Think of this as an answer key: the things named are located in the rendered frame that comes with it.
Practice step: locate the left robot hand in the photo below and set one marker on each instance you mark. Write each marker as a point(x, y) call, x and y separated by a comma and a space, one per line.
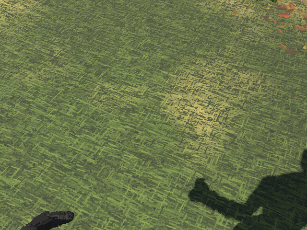
point(47, 220)

